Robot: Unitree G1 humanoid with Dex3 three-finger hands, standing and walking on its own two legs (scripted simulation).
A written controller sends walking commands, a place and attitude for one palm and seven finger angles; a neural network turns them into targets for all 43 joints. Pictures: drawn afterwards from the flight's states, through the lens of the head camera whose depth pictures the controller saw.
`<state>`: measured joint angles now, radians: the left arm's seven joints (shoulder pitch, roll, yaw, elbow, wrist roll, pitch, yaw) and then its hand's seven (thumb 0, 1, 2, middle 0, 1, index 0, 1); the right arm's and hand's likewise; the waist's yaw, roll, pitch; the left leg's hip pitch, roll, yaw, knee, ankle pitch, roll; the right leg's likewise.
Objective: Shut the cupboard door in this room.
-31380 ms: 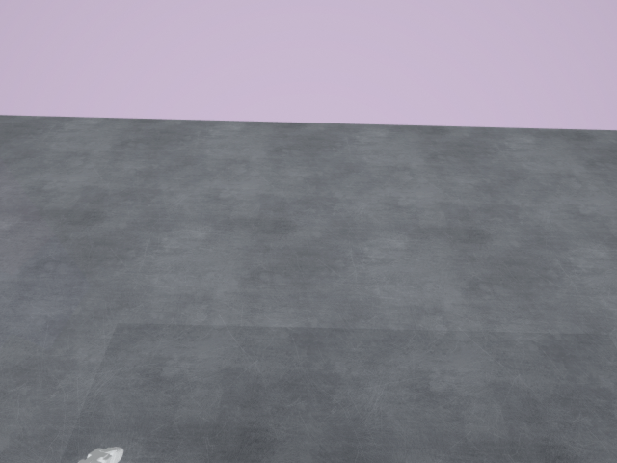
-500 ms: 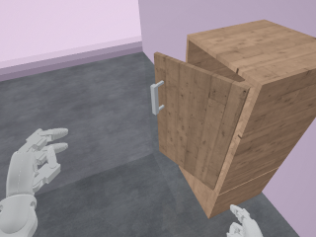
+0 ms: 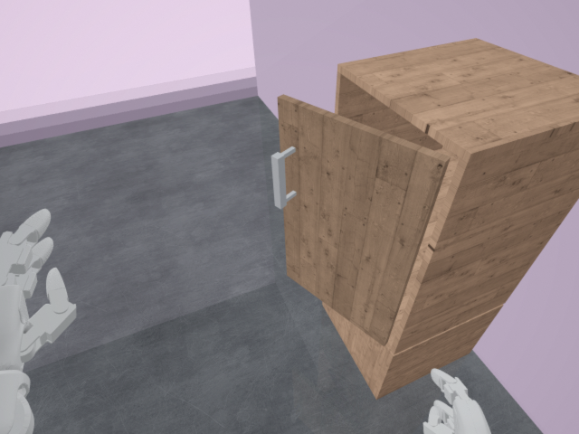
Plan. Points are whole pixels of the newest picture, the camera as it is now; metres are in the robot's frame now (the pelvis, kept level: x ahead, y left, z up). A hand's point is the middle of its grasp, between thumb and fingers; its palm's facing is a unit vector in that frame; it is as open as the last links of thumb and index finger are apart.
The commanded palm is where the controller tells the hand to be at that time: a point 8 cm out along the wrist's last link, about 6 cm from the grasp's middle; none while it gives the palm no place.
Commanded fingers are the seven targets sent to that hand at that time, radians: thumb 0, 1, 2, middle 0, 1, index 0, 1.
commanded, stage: step back with the hand held close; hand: left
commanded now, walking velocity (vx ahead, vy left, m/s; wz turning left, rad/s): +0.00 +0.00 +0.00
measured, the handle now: (285, 177) +0.64 +0.09 +0.00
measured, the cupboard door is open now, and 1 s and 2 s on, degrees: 24 24 24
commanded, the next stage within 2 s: stop stepping back and stand still in 1.66 s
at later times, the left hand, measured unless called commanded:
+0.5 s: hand (49, 322) +0.18 +0.28 +0.15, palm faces +0.39 -0.78 -0.49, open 7.4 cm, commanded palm +0.12 +0.31 +0.17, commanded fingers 0.00 0.90 0.90 -0.20 -0.30 -0.20 -0.30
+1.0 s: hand out of the picture +0.11 +0.29 +0.16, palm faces +0.50 -0.74 -0.45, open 7.4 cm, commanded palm +0.05 +0.32 +0.17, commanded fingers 0.00 0.90 0.90 -0.20 -0.30 -0.20 -0.30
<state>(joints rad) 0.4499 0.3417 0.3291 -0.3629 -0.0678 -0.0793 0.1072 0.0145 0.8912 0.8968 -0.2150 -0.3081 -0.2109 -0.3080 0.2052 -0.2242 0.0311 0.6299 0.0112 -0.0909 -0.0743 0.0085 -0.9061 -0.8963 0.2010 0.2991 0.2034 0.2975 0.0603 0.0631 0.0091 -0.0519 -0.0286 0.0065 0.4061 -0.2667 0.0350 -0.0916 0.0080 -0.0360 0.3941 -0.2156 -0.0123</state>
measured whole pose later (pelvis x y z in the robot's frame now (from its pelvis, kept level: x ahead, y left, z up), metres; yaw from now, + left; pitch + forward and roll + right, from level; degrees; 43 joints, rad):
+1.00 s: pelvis -0.09 +0.01 -0.03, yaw +1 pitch -1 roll -2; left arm 0.49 0.41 0.46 -0.49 0.00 -0.23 0.16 0.01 0.89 0.90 -0.21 -0.30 -0.21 -0.30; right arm 0.26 -0.23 0.01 0.57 0.00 -0.04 -0.07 0.01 -0.90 -0.90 0.20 0.30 0.21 0.30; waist 0.00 -0.01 0.00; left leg -0.43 -0.03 0.02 0.73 -0.29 0.07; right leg -0.44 0.03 0.00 0.65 -0.20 0.01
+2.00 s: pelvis -0.30 +0.00 -0.01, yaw +0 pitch +1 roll -2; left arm 0.61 0.46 0.42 -0.58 -0.05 -0.17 0.14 0.02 0.89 0.90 -0.21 -0.30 -0.21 -0.30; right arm 0.25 -0.18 0.02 0.60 -0.02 -0.08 -0.06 0.01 -0.90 -0.90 0.20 0.30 0.20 0.30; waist -0.03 -0.04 -0.05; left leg -0.50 0.00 -0.01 0.50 -0.21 -0.01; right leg -0.18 0.08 -0.01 0.46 -0.34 -0.06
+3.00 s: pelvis -0.32 +0.03 +0.00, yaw +1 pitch -1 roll -1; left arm 0.31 0.20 0.01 1.01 0.01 0.02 0.02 -0.03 0.99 0.90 -0.21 -0.30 -0.20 -0.30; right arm 0.25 -0.17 0.01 1.00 -0.02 0.02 -0.02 0.00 -0.92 -0.90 0.20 0.30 0.20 0.30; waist 0.01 -0.02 0.02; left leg -0.25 0.03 0.05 0.47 -0.19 0.01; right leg -0.18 0.00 -0.08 0.43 -0.22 -0.02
